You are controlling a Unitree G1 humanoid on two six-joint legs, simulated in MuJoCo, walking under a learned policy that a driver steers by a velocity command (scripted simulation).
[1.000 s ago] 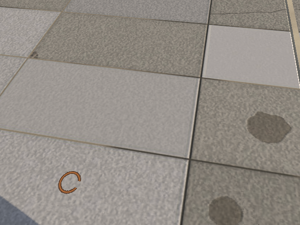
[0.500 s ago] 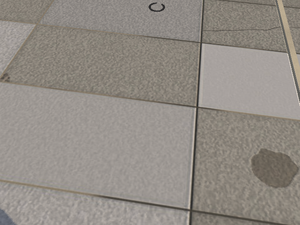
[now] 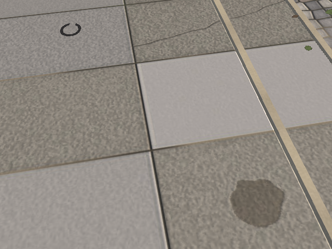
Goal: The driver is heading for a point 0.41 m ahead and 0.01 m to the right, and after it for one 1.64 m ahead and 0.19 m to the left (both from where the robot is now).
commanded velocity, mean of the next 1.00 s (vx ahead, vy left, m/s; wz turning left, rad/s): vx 0.50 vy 0.00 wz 0.06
